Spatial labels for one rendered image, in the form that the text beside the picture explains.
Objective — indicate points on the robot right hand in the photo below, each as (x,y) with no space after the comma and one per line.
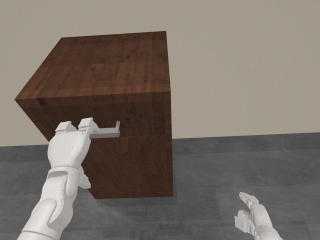
(258,215)

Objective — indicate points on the cabinet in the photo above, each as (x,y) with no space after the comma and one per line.
(111,68)

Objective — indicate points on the robot right forearm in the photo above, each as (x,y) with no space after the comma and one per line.
(266,232)

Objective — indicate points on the robot left hand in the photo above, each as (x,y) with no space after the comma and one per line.
(70,146)

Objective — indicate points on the robot left forearm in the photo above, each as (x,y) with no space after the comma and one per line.
(54,211)

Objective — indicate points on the handle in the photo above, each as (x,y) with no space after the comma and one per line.
(112,132)

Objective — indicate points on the drawer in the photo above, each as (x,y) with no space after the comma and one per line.
(137,118)

